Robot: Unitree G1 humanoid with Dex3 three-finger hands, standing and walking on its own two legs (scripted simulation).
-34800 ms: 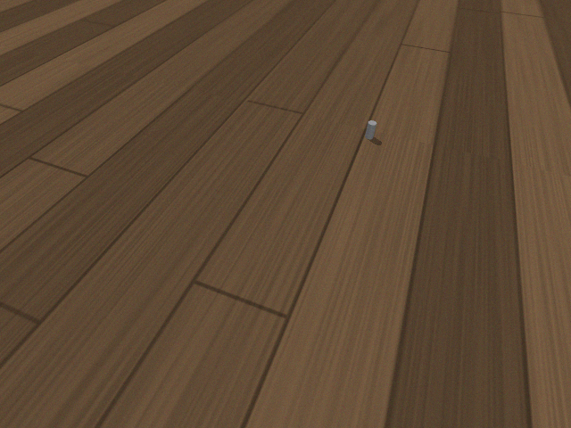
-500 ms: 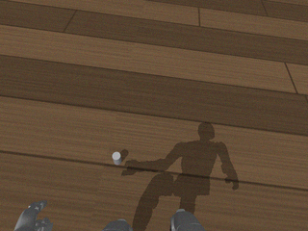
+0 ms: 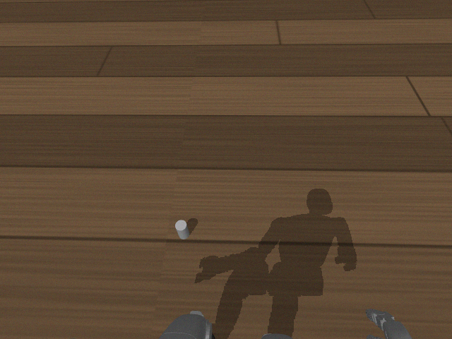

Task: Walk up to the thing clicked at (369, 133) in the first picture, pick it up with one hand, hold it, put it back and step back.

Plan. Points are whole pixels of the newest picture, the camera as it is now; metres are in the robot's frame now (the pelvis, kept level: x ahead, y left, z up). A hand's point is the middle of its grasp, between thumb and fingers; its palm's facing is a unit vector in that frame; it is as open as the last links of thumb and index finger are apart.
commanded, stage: step back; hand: left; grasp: from above
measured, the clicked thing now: (182, 229) +0.61 +0.22 -0.71
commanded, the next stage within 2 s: none
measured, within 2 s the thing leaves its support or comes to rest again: neither
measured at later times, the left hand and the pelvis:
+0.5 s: hand out of the picture -0.07 +0.29 -0.14, palm faces +0.07 -0.94 -0.35, open 7.4 cm; pelvis -0.15 +0.02 +0.01, yaw +3 degrees
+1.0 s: hand out of the picture -0.24 +0.26 -0.13, palm faces +0.02 -0.90 -0.44, open 7.4 cm; pelvis -0.33 -0.02 +0.00, yaw +3 degrees
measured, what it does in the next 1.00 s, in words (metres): walks backwards: left foot, then right foot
